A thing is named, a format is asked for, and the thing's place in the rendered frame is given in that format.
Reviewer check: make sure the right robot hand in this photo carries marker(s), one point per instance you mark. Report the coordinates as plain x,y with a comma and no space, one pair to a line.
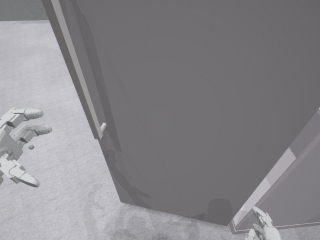
266,230

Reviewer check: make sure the left robot hand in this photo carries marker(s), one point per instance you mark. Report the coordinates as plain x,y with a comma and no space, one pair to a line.
8,163

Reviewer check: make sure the handle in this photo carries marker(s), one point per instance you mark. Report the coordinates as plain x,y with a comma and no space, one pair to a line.
61,32

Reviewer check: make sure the fridge door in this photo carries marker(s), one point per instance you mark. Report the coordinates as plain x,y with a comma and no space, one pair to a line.
201,98

